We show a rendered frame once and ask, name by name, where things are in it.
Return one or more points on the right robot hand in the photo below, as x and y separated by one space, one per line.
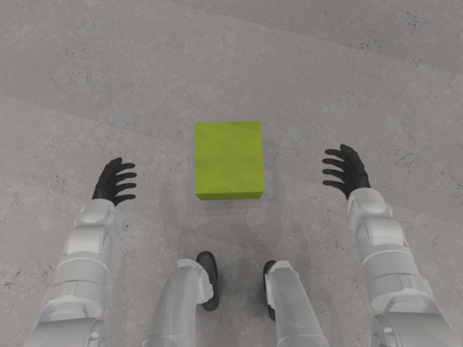
354 175

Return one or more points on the right robot forearm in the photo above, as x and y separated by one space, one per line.
394 283

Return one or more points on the left robot hand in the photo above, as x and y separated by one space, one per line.
107 187

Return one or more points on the left robot thigh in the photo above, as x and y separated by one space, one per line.
173 320

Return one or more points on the right robot upper arm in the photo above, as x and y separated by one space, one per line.
410 329

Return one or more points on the left robot foot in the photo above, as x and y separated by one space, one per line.
207 261

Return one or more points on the left robot upper arm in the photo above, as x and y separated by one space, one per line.
82 332

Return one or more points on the carton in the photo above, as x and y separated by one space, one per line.
228 160

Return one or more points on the left robot forearm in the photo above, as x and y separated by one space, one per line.
78 290

